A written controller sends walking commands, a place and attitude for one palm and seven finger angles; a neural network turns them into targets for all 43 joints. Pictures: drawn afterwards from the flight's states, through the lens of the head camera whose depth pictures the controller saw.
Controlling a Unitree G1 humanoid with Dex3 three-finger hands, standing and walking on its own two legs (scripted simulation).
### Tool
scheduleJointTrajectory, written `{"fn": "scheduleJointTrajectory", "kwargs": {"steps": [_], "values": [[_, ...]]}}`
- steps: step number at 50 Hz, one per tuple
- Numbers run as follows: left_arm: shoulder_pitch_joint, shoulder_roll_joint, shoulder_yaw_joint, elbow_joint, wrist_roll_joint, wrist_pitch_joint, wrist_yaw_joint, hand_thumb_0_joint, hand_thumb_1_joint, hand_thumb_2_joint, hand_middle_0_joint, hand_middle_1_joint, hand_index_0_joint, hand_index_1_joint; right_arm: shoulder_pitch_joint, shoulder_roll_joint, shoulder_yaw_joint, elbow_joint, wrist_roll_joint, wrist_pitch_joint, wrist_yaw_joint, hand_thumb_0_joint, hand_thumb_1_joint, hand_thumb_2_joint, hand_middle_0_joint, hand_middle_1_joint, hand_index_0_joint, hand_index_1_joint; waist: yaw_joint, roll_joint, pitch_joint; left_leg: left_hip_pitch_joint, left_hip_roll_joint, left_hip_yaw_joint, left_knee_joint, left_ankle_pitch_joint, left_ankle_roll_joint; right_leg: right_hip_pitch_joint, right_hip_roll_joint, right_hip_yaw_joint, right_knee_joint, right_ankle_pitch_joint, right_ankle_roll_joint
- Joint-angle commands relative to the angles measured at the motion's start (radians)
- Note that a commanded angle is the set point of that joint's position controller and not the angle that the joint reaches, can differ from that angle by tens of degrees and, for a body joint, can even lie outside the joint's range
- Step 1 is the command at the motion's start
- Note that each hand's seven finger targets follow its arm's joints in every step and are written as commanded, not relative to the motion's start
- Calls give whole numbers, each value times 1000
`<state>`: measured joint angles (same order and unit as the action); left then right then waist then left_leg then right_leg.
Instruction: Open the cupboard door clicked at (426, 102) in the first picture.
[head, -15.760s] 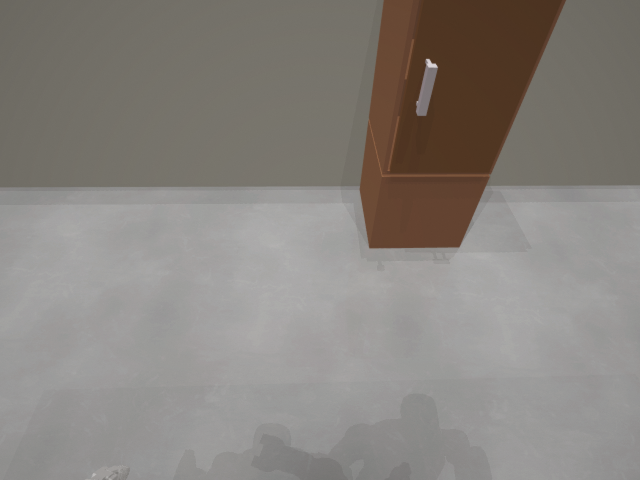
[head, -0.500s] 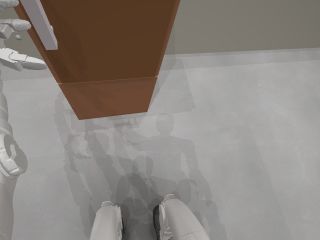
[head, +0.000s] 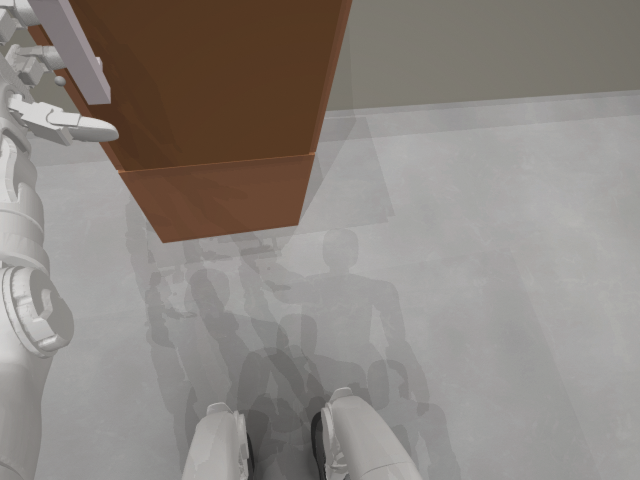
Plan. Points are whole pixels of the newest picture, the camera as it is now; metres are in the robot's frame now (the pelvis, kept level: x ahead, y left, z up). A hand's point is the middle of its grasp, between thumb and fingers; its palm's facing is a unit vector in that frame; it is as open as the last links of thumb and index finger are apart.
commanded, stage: slide the fingers in behind the handle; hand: left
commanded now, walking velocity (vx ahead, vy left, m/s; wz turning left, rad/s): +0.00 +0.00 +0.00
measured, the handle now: (75, 36) +0.62 +0.21 +0.07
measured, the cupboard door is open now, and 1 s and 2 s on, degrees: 0 0 6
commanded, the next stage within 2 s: close the thumb around the handle in 0.80 s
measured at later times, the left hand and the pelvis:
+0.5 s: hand (97, 74) +0.57 +0.19 +0.07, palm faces +0.09 -1.00 -0.02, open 14.0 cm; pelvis +0.01 -0.01 +0.00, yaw +0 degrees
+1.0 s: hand (96, 78) +0.56 +0.19 +0.07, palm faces +0.08 -1.00 -0.01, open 13.8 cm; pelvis +0.00 +0.00 +0.00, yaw +0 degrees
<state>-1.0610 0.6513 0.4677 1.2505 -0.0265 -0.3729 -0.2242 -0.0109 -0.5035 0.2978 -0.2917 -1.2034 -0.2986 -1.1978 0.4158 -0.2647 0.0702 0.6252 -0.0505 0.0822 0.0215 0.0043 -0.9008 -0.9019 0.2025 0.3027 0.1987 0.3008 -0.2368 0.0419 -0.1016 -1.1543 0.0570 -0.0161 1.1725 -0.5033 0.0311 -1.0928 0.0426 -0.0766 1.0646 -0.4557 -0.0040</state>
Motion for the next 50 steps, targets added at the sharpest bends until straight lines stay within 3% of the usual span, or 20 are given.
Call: {"fn": "scheduleJointTrajectory", "kwargs": {"steps": [1,7,10,13,17,20,22,25,28,29,32,35,37,39,42,44,45,47,49,50], "values": [[-475,187,-32,-218,-12,-77,2,0,-500,300,-300,-1200,-300,-1200,221,-196,-74,-4,-1,-11,-7,0,-900,-900,200,300,200,300,-27,218,-540,528,-6,-81,-102,473,-9,134,26,19,-99,294,-14],[-506,127,-72,-215,-6,-66,22,0,-500,300,-300,-1200,-300,-1200,231,-198,-80,5,-8,-13,-3,0,-900,-900,200,300,200,300,-42,233,-537,565,-6,-89,-103,484,-9,98,26,13,-104,284,-19],[-491,167,-31,-186,-12,-56,36,0,-500,300,-300,-1200,-300,-1200,231,-200,-77,2,-7,-11,-5,0,-900,-900,200,300,200,300,-33,181,-532,504,-11,-77,-100,463,-4,152,25,21,-106,305,-14],[-477,173,-22,-196,0,-64,56,0,-500,300,-300,-1200,-300,-1200,229,-191,-74,-10,-10,-15,0,0,-900,-900,200,300,200,300,-17,211,-554,494,-17,-67,-95,483,-3,177,24,26,-94,339,-16],[-460,226,22,-226,20,-85,89,0,-500,300,-300,-1200,-300,-1200,229,-190,-74,-23,-13,-12,5,0,-900,-900,200,300,200,300,-5,186,-568,471,-16,-59,-87,501,1,214,24,32,-82,375,-16],[-480,145,-41,-230,18,-85,86,0,-500,300,-300,-1200,-300,-1200,224,-184,-77,-19,-12,-14,11,0,-900,-900,200,300,200,300,-28,183,-551,475,-15,-55,-92,479,1,205,25,32,-93,366,-11],[-445,203,9,-228,10,-88,78,0,-500,300,-300,-1200,-300,-1200,230,-192,-79,-24,-9,-12,6,0,-900,-900,200,300,200,300,-9,162,-582,468,-18,-52,-93,491,3,248,28,38,-90,391,-14],[-447,176,-4,-251,0,-89,69,0,-500,300,-300,-1200,-300,-1200,229,-184,-81,-21,-8,-12,9,0,-900,-900,200,300,200,300,-2,200,-597,494,-18,-50,-97,526,-3,254,25,35,-89,422,-13],[-406,190,10,-227,-2,-85,65,0,-500,300,-300,-1200,-300,-1200,231,-187,-80,-22,-4,-8,6,0,-900,-900,200,300,200,300,2,156,-570,470,-18,-47,-101,508,1,265,27,37,-96,415,-11],[-422,150,-22,-218,-2,-81,64,0,-500,300,-300,-1200,-300,-1200,225,-182,-79,-21,-3,-9,6,0,-900,-900,200,300,200,300,-11,161,-547,462,-20,-46,-103,489,1,246,26,36,-99,399,-9],[-438,169,-5,-209,-3,-82,68,0,-500,300,-300,-1200,-300,-1200,229,-184,-80,-18,-4,-13,3,0,-900,-900,200,300,200,300,-17,139,-524,433,-22,-41,-99,455,8,250,28,42,-104,382,-10],[-424,194,7,-210,3,-89,69,0,-500,300,-300,-1200,-300,-1200,226,-186,-78,-20,-4,-13,1,0,-900,-900,200,300,200,300,0,165,-544,446,-22,-45,-101,470,1,249,24,40,-96,381,-12],[-439,141,-32,-199,5,-93,66,0,-500,300,-300,-1200,-300,-1200,224,-183,-79,-16,-6,-16,3,0,-900,-900,200,300,200,300,-20,178,-526,477,-18,-52,-99,480,1,195,25,32,-94,364,-14],[-460,136,-44,-200,6,-94,67,0,-500,300,-300,-1200,-300,-1200,226,-188,-81,-9,-7,-15,4,0,-900,-900,200,300,200,300,-25,186,-524,498,-15,-61,-98,479,-4,167,24,28,-97,340,-12],[-470,173,-6,-231,-2,-103,71,0,-500,300,-300,-1200,-300,-1200,230,-193,-84,-13,-9,-16,2,0,-900,-900,200,300,200,300,-12,190,-588,515,-17,-65,-93,512,-4,197,25,30,-85,369,-16],[-468,134,-39,-194,-1,-92,72,0,-500,300,-300,-1200,-300,-1200,223,-189,-80,-8,-8,-14,4,0,-900,-900,200,300,200,300,-25,187,-549,499,-16,-65,-93,490,-5,173,24,26,-89,348,-12],[-479,153,-26,-197,1,-90,73,0,-500,300,-300,-1200,-300,-1200,223,-191,-80,-6,-9,-15,4,0,-900,-900,200,300,200,300,-24,186,-534,485,-16,-62,-93,473,-4,175,24,28,-93,338,-11],[-464,192,2,-207,9,-91,77,0,-388,348,-308,-1212,-308,-1212,226,-195,-80,-15,-9,-13,2,0,-900,-900,200,300,200,300,-9,188,-563,485,-18,-60,-94,481,-2,197,24,31,-86,349,-16],[-482,151,-36,-228,11,-94,77,0,-276,396,-316,-1224,-316,-1224,220,-189,-80,-13,-9,-13,3,0,-900,-900,200,300,200,300,-17,222,-573,517,-17,-63,-93,502,-7,176,22,28,-89,353,-14],[-490,157,-28,-236,9,-98,80,0,-220,420,-320,-1230,-320,-1230,224,-190,-81,-10,-11,-13,4,0,-900,-900,200,300,200,300,-18,204,-572,526,-13,-71,-96,505,-9,174,24,23,-88,347,-14]]}}
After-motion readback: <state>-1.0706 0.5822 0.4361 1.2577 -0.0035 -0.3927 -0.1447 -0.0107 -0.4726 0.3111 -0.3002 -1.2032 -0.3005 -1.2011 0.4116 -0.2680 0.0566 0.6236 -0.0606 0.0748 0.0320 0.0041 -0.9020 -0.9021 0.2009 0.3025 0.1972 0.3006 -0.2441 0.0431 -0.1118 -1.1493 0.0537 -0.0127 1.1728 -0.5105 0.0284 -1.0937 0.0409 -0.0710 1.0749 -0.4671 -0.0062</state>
